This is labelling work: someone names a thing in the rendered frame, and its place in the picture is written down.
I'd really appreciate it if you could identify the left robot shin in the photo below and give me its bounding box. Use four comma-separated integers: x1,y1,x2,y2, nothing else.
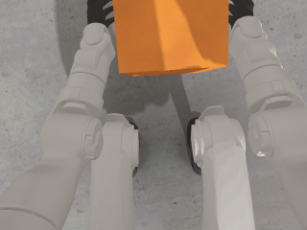
102,113,134,169

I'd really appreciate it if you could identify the carton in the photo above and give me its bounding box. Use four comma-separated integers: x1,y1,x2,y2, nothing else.
112,0,229,77

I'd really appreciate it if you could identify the robot right upper arm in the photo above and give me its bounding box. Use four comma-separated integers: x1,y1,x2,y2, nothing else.
248,105,307,230

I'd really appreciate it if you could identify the robot right thigh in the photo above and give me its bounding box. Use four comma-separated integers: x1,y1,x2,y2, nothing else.
191,114,255,230

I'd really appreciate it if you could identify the robot left upper arm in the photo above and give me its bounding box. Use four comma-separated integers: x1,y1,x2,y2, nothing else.
0,112,104,230

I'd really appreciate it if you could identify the left robot forearm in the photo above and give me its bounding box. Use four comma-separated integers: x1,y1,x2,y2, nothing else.
39,22,116,152

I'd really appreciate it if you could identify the left robot hand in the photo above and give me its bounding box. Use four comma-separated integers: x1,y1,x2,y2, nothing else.
86,0,114,28

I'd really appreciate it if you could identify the right robot forearm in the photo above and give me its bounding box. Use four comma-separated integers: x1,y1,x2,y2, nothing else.
228,15,307,113

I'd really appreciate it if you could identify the right robot hand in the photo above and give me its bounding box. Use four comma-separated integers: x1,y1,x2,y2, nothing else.
228,0,254,30

